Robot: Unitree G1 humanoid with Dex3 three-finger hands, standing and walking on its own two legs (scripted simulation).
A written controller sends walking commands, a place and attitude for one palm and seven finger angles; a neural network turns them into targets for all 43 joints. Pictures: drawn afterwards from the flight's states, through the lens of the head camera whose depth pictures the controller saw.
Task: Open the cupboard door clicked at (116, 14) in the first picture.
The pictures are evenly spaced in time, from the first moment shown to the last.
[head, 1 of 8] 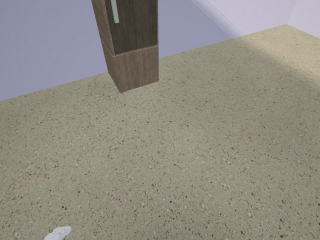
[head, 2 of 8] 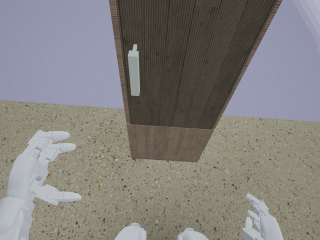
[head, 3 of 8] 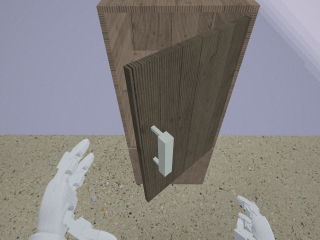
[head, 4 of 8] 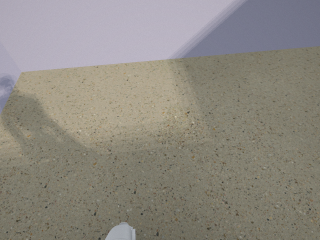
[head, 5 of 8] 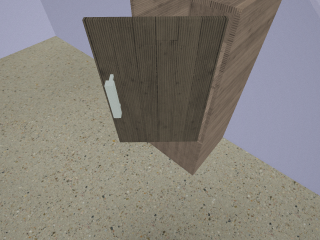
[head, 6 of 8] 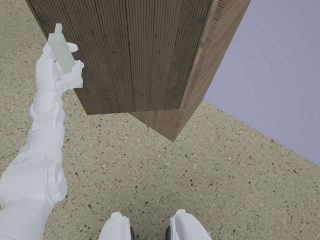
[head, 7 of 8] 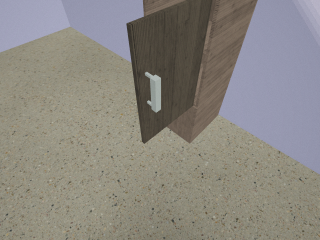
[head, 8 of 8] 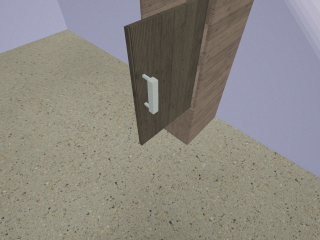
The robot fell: no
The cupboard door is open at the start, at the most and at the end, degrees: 0 88 87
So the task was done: yes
